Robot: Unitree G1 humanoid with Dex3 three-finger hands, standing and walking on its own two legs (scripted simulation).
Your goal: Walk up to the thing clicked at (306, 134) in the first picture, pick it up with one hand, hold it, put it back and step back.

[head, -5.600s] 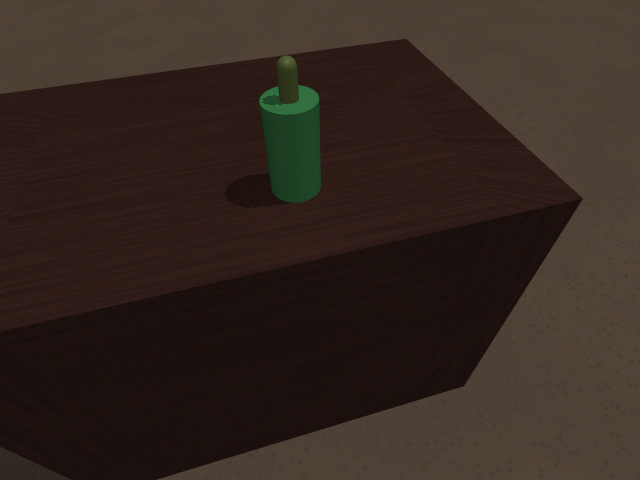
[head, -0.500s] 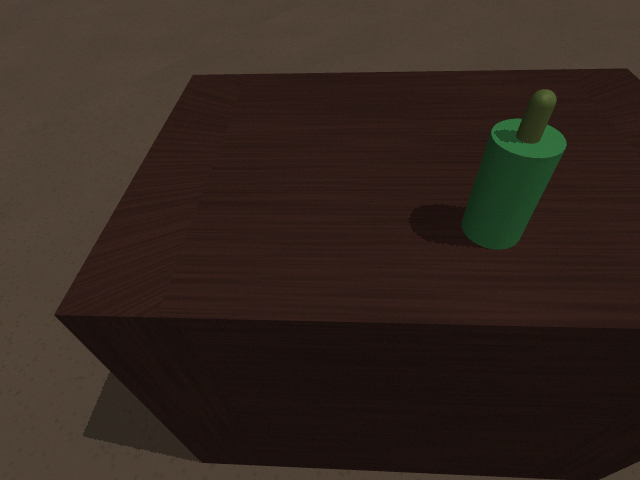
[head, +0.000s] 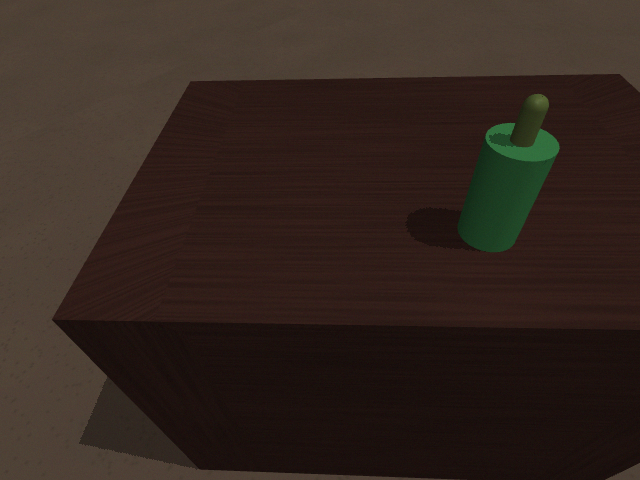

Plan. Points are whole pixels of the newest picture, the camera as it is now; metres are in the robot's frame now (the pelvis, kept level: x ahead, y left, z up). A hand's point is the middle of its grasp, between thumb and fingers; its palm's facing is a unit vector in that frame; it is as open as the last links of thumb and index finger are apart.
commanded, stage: stand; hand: right
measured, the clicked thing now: (508, 173) +0.49 -0.24 +0.13
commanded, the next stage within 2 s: rise first in 0.16 s
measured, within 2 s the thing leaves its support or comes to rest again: neither
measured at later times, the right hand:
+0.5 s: hand out of the picture +0.16 -0.24 -0.13, palm faces +0.22 +0.93 -0.30, open 11.0 cm
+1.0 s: hand (589, 436) +0.18 -0.25 +0.03, palm faces +0.40 +0.83 -0.39, open 17.6 cm
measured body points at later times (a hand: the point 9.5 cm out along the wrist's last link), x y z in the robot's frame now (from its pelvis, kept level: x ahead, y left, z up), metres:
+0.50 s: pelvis -0.02 +0.01 -0.01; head +0.02 +0.00 +0.44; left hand +0.16 +0.28 -0.11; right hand +0.15 -0.29 -0.11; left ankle -0.01 +0.14 -0.75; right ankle -0.01 -0.08 -0.75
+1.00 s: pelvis +0.02 +0.03 -0.01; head +0.02 +0.06 +0.44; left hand +0.20 +0.28 -0.10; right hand +0.16 -0.29 +0.05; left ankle -0.01 +0.14 -0.75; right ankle -0.01 -0.08 -0.75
